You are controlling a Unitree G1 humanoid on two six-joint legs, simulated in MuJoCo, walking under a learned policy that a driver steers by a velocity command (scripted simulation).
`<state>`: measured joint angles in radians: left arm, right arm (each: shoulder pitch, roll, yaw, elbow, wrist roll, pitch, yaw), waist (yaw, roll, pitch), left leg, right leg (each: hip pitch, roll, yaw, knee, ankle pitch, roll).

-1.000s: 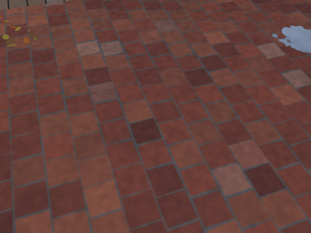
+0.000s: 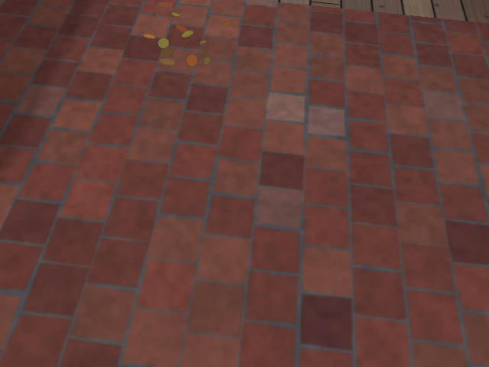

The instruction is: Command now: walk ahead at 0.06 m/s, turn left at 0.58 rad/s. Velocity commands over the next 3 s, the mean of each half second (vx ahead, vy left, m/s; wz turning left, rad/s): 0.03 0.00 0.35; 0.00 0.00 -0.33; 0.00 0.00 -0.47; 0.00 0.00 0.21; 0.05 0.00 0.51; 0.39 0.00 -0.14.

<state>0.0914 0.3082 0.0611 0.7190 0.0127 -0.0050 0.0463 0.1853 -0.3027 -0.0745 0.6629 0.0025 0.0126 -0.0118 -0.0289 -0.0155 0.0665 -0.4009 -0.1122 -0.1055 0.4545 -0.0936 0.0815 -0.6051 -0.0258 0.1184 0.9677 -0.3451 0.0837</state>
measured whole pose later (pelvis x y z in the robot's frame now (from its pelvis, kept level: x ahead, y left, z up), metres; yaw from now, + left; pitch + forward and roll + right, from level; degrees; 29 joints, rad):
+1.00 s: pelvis +0.04 -0.07 +0.00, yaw -3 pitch +2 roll +2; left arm 0.21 0.30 0.06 0.70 -0.01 0.01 0.01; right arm 0.12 -0.30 -0.08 0.70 0.00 0.03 -0.06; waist 0.02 0.02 0.06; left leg -0.48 -0.02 -0.06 1.09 -0.45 -0.07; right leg -0.31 0.06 0.06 0.50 -0.21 -0.07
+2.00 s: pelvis +0.04 -0.02 -0.01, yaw -8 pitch +0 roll -1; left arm 0.15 0.31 0.07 0.70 -0.01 0.03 0.04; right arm 0.20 -0.33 -0.07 0.69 0.02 0.04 0.02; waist 0.00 -0.03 0.06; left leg -0.32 0.01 0.05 0.64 -0.29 0.02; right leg -0.23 -0.09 -0.10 0.62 -0.37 0.04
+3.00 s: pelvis +0.25 +0.03 +0.00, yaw +0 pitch +2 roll +1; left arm 0.45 0.30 0.05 0.79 -0.04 -0.04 0.02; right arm 0.08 -0.28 -0.04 0.61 0.00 -0.10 0.02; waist 0.08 -0.02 0.03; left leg -0.37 -0.02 0.01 0.53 -0.19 0.02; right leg -0.22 0.01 0.16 0.91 -0.49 0.00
